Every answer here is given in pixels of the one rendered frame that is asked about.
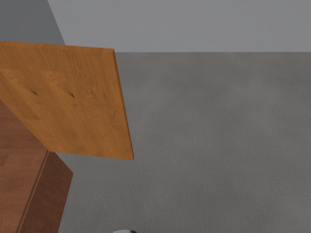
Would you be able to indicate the cupboard door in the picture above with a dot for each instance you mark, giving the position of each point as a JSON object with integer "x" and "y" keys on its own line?
{"x": 69, "y": 97}

